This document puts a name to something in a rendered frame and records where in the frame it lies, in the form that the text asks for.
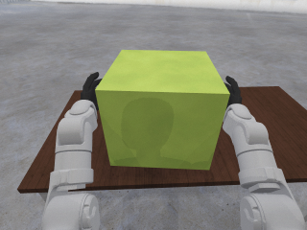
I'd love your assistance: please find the carton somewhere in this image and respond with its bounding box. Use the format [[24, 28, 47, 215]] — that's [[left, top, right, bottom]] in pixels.
[[95, 50, 230, 171]]

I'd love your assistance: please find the right robot hand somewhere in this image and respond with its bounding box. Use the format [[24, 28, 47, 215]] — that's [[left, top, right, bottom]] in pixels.
[[224, 76, 243, 109]]

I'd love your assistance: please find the robot left upper arm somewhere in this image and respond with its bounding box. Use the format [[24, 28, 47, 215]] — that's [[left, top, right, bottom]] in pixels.
[[42, 193, 101, 230]]

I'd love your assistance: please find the left robot hand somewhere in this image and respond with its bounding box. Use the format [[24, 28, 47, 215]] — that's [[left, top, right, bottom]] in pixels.
[[80, 72, 102, 111]]

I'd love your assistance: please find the right robot forearm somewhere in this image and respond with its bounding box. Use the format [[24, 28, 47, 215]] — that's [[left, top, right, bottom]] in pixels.
[[223, 103, 306, 230]]

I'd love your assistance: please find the left robot forearm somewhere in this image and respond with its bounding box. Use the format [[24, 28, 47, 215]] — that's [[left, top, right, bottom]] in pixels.
[[41, 100, 98, 230]]

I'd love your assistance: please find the table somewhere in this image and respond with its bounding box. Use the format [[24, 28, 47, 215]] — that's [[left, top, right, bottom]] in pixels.
[[17, 86, 307, 222]]

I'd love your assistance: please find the robot right upper arm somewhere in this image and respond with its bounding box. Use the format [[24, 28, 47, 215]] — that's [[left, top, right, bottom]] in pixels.
[[240, 194, 305, 230]]

